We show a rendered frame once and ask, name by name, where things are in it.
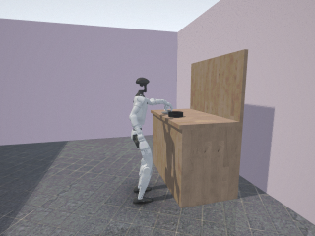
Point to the robot left hand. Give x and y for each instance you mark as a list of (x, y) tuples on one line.
[(166, 107)]

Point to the left robot upper arm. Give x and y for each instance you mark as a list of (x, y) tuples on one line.
[(151, 101)]

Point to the right robot thigh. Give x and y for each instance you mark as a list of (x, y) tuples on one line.
[(149, 160)]

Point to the left robot foot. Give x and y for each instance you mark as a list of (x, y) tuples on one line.
[(137, 189)]

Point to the right robot upper arm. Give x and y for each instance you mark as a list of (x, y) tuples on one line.
[(138, 104)]

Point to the robot right hand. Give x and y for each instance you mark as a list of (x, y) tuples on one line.
[(143, 145)]

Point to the right robot forearm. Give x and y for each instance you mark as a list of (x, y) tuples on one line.
[(136, 126)]

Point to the table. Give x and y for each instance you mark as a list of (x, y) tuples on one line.
[(198, 155)]

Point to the pot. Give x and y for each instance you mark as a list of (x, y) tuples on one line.
[(175, 114)]

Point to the left robot forearm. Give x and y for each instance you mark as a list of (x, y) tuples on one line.
[(160, 101)]

